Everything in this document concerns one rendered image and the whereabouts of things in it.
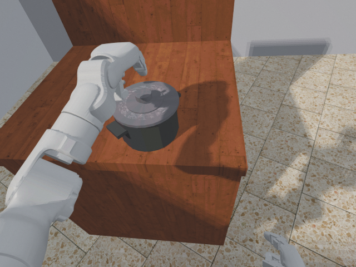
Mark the robot left hand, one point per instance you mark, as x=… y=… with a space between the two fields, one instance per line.
x=128 y=55

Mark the table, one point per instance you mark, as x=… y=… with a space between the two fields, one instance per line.
x=184 y=192

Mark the lid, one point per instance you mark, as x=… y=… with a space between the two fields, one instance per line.
x=164 y=103

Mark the pot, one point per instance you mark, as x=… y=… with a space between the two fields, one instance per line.
x=150 y=138

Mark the left robot forearm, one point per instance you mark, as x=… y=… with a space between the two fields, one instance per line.
x=91 y=103

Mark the robot left upper arm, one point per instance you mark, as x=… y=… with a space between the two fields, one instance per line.
x=48 y=193

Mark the robot right hand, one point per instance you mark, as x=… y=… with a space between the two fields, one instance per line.
x=289 y=256

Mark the knob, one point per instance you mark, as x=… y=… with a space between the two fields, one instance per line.
x=143 y=95

